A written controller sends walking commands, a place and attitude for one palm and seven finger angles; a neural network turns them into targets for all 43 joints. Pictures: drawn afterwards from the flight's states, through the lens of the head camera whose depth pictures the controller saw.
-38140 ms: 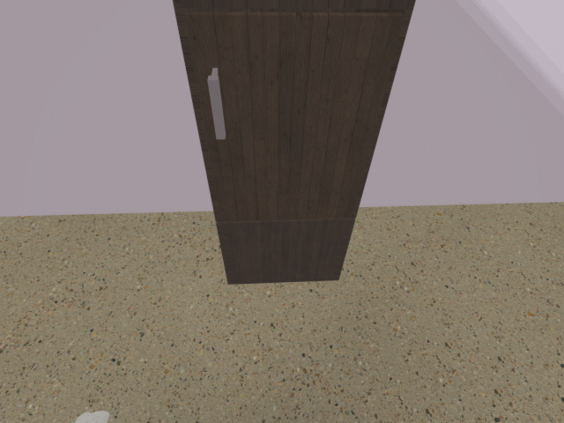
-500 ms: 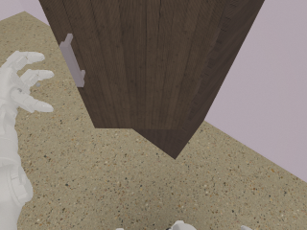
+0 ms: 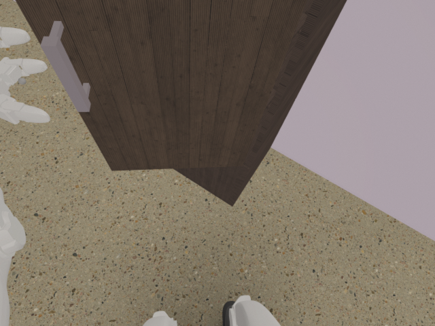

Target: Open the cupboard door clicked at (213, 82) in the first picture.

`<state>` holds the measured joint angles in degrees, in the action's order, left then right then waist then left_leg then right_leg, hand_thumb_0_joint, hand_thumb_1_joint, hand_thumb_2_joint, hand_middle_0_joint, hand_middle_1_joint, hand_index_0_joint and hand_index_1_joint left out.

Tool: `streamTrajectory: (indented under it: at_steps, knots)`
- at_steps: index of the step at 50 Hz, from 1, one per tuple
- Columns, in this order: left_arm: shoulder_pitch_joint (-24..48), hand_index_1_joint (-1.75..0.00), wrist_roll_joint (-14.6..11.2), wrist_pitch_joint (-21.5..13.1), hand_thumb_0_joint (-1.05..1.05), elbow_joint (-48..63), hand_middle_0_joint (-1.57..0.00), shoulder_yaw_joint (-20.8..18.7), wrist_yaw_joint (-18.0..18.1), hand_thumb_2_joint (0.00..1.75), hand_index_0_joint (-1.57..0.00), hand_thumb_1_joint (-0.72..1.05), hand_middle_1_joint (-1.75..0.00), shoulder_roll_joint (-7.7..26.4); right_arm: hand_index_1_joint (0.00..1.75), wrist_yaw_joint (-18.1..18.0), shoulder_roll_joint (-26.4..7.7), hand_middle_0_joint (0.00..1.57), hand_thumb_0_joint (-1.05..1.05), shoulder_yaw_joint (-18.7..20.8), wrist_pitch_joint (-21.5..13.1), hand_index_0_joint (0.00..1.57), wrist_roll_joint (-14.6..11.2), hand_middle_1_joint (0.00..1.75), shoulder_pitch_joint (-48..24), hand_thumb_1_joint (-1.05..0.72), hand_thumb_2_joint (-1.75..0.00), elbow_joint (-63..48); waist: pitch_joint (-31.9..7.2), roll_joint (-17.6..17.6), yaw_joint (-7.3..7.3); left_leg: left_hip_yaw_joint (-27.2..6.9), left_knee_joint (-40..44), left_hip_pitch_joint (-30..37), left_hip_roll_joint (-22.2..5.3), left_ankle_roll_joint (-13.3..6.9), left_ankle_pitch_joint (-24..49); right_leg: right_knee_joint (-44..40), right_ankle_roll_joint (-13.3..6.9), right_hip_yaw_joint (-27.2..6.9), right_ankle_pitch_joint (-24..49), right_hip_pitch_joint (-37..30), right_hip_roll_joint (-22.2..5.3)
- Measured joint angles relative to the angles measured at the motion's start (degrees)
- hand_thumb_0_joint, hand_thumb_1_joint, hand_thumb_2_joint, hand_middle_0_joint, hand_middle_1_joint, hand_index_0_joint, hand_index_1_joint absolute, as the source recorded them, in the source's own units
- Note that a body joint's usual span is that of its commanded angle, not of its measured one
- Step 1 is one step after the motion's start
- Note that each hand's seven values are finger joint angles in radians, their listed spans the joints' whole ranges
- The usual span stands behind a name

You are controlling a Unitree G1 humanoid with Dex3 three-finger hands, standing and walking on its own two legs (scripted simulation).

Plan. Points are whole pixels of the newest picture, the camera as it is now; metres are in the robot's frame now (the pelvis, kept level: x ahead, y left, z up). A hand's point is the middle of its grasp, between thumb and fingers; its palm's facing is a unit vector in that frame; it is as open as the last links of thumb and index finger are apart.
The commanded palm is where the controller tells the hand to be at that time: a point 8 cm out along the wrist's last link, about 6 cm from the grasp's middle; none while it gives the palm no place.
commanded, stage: move the hooked fingers beside the handle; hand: left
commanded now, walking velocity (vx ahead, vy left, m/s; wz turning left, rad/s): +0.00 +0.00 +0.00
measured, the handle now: (71, 70) +0.53 +0.21 +0.12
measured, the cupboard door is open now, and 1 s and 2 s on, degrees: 38 38 38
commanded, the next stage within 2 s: slide the fingers in behind the handle in 0.70 s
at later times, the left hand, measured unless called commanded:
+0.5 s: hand (23, 94) +0.47 +0.27 +0.12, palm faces +0.01 -1.00 +0.01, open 14.0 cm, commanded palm +0.45 +0.32 +0.12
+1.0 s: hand (33, 91) +0.48 +0.26 +0.13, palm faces -0.01 -1.00 +0.00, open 14.0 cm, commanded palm +0.45 +0.30 +0.11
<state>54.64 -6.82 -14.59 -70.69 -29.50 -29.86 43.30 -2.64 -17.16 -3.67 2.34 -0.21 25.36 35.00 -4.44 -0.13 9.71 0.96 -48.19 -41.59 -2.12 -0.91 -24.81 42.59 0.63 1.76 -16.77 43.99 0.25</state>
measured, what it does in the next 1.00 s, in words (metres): stands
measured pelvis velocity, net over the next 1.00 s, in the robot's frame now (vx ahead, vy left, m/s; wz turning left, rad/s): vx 0.00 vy -0.01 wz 0.01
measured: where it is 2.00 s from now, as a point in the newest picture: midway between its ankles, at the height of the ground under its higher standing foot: outside the picture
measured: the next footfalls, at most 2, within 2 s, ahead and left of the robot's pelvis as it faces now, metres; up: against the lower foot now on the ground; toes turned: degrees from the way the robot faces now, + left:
none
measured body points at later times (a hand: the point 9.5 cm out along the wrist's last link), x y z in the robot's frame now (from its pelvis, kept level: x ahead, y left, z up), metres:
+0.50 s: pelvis +0.01 +0.00 +0.00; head +0.11 +0.02 +0.44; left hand +0.47 +0.32 +0.12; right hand +0.05 -0.27 -0.10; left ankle -0.03 +0.10 -0.70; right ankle +0.03 -0.13 -0.70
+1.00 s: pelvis +0.00 -0.01 +0.00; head +0.10 +0.01 +0.44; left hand +0.47 +0.31 +0.13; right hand +0.00 -0.28 -0.11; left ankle -0.03 +0.10 -0.70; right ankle +0.03 -0.13 -0.70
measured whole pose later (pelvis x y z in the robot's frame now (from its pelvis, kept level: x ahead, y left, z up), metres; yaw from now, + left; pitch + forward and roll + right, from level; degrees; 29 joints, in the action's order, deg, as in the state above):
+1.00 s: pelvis +0.00 -0.01 +0.00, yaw +0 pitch +17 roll -2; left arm 50.9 -8.5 -15.3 -66.6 -27.7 -28.6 39.4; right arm -2.3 -17.1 -3.3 3.4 -0.5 24.8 33.9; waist -4.8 0.3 8.4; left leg 0.4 -49.0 -41.2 -2.4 -0.3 -25.0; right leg 43.8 0.0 2.3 -17.3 43.7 0.6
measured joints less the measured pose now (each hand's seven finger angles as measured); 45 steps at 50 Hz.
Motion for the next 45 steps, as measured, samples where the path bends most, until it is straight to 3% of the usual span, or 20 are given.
streamTrajectory:
  at_steps: [10, 19, 26, 34, 45]
  knots:
    - [-5.42, -1.2, -0.46, 0.06, -0.01, 3.21, -0.3, -1.98, 0.41, 0.3, -0.3, -0.5, -1.19, -1.46, 0.3, 1.06, 0.66, 0.2, 0.01, 0.04, 2.07, 0.2, -0.15, 0.3, 0.63, -0.91, -0.89, -2.04, -0.41, 0.35, -0.8, 0.68, 0.15, 1.18, -0.31, -0.17, -0.93, 0.06, 0.18, -0.68, -0.73, -0.77, 0.35]
    - [-6.44, -1.2, -2.54, 0.22, -0.01, 5.76, -0.29, 1.11, -0.09, 0.3, -0.3, -0.5, -1.2, -4.36, 0.3, 1.05, 0.73, 0.2, 0.01, 0.51, 1.88, 0.2, -0.38, 0.3, -1.62, -0.91, -0.89, -1.4, -1.19, 0.38, -2.42, -0.53, 0.19, 2.24, -0.19, 0.13, -1.14, -0.22, -0.03, 0.49, -1.27, -2.41, 0.19]
    - [-5.55, -1.2, -1.64, -0.02, -0.01, 5.03, -0.3, 1.63, 1.47, 0.3, -0.3, -0.5, -1.2, -5.14, 0.3, 0.75, 0.43, 0.2, 0.01, 0.42, 1.22, 0.2, -0.28, 0.3, -3.8, -0.91, -0.89, -2.25, -0.98, 0.25, -2.48, -0.84, -0.12, 2.19, -0.11, 0.35, -0.95, 0.43, -0.3, 0.78, -1.37, -2.31, 0.09]
    - [-4.31, -1.2, -1.02, -0.39, -0.01, 2.86, -0.3, 1.65, 0.9, 0.3, -0.3, -0.5, -1.2, -2.91, 0.3, 0.36, 0.17, 0.2, 0.01, 0.0, 1.09, 0.2, -0.58, 0.3, -3.69, -0.91, -0.89, -2.89, -0.47, 0.23, -2.07, -0.96, -0.64, 1.58, -0.22, 0.57, -0.73, 1.16, -0.59, 0.88, -1.26, -1.61, 0.19]
    - [-2.54, -1.2, -1.38, -0.47, -0.01, 2.15, -0.3, 1.94, 0.31, 0.3, -0.3, -0.5, -1.2, -2.45, 0.3, 0.05, -0.03, 0.2, 0.01, -0.07, 1.02, 0.2, -0.44, 0.3, -1.66, -0.91, -0.89, -1.12, -0.09, 0.29, -1.42, -1.07, -1.09, 0.01, -0.24, 0.66, -0.26, 1.44, -0.73, 0.96, -0.74, -0.13, 0.21]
